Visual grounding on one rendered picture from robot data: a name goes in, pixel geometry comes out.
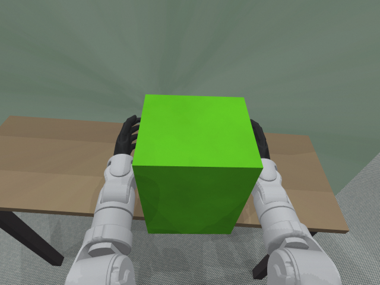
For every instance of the robot left forearm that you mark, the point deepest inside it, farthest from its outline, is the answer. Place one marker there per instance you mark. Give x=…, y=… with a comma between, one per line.
x=110, y=231

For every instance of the robot right forearm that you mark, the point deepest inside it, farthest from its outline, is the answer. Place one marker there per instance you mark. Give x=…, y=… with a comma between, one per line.
x=276, y=214

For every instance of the left robot hand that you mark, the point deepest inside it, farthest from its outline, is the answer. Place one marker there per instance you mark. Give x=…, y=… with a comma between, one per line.
x=125, y=138

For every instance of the table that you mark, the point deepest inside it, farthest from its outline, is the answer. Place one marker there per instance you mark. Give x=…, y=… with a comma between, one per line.
x=56, y=166

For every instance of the left robot upper arm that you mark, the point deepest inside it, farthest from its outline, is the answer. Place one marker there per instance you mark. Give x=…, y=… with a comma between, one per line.
x=113, y=269

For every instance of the carton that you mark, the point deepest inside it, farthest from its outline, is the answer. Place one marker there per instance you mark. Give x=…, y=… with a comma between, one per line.
x=196, y=162

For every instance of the right robot upper arm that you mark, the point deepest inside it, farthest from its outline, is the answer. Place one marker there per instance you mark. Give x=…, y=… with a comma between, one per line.
x=290, y=266

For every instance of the right robot hand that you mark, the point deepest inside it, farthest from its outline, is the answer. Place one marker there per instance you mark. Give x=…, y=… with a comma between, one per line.
x=260, y=140

